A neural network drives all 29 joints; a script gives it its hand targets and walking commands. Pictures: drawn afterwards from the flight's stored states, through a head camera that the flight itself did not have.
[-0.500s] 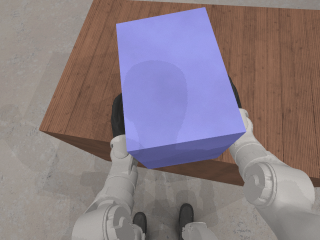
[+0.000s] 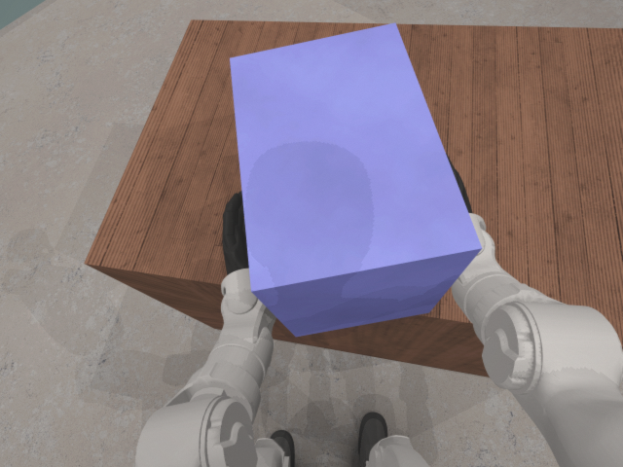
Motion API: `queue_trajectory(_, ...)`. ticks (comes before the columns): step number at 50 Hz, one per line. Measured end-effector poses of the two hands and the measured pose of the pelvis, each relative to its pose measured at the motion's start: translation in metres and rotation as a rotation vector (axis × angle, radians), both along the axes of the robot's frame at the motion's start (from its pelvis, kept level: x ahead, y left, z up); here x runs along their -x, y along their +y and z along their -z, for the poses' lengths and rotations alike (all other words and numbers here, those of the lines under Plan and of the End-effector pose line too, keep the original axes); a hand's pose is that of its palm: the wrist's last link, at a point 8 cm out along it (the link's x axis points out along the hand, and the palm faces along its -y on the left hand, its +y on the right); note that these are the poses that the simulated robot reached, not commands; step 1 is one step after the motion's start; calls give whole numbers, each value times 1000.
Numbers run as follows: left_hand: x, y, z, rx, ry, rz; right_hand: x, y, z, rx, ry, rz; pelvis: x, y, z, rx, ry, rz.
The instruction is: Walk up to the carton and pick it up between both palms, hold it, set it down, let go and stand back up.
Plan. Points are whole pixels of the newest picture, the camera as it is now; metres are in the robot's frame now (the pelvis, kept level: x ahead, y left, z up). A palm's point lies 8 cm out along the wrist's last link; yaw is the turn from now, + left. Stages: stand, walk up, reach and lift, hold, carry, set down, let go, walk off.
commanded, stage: reach and lift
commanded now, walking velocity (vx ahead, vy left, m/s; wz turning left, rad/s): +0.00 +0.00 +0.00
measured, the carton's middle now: (339, 198) +0.45 +0.01 +0.01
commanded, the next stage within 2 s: none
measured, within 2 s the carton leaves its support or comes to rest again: leaves its support in 0.28 s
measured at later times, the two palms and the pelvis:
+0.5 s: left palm (240, 269) +0.36 +0.13 -0.01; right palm (464, 200) +0.44 -0.13 +0.02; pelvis +0.00 -0.01 -0.01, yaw +1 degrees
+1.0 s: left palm (175, 180) +0.39 +0.15 +0.15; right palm (499, 125) +0.43 -0.12 +0.16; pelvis +0.00 -0.02 +0.04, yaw +5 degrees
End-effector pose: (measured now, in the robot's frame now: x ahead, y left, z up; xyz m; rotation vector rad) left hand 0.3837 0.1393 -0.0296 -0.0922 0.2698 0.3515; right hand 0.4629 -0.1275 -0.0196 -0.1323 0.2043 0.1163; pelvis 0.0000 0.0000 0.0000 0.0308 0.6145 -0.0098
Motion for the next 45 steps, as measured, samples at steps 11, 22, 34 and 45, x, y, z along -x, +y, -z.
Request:
queue_trajectory(11,8,-1,-1,17,11,-6,7,-1,-6,23,10,-4,0,-3,7,0,-22,-5)
queue_trajectory(22,22,-5,-10,34,52,9,21,-3,-29,70,42,4,2,-9,9,-3,-103,-17)
queue_trajectory(34,8,-9,-77,6,-38,70,21,-8,-117,95,-56,50,7,-18,3,-7,-263,-48)
queue_trajectory(45,-11,1,-165,-47,-90,126,22,-5,-185,-21,-73,133,7,-24,-24,-13,-446,-71)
